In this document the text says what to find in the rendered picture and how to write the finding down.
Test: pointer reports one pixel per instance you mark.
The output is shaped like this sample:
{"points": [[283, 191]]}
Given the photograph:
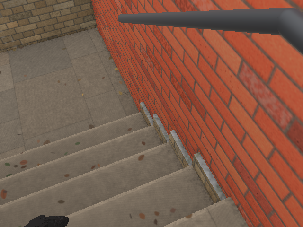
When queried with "stairs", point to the stairs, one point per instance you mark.
{"points": [[118, 174]]}

